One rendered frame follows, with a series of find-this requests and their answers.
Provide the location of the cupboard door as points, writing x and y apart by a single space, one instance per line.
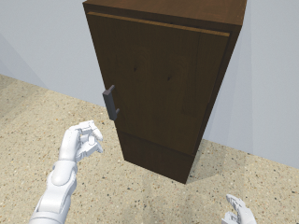
163 75

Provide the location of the robot left forearm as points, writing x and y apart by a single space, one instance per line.
54 204

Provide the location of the handle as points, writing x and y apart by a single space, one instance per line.
108 98

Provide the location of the right robot hand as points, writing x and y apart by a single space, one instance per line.
244 214

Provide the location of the left robot hand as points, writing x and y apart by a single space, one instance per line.
72 141

